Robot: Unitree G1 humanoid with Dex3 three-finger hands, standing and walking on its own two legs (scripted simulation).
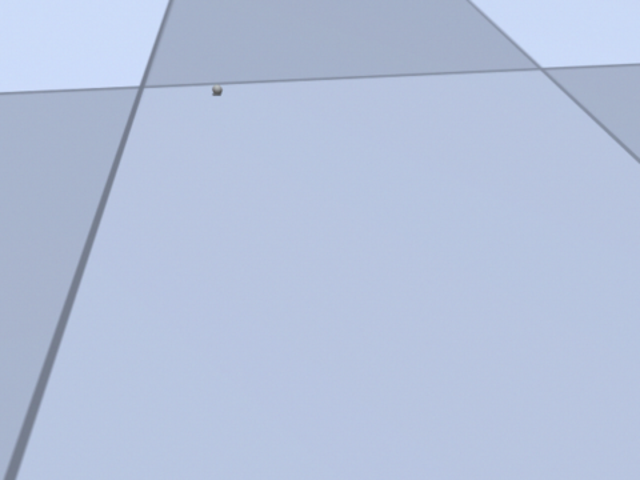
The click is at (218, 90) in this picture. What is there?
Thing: free ball
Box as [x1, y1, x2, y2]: [212, 85, 221, 94]
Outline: 214,85 212,89 217,94 220,93 221,87 219,85
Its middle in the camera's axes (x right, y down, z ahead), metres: -0.63 -0.90 +2.39
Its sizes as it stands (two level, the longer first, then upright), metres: 0.059 0.059 0.059
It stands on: the floor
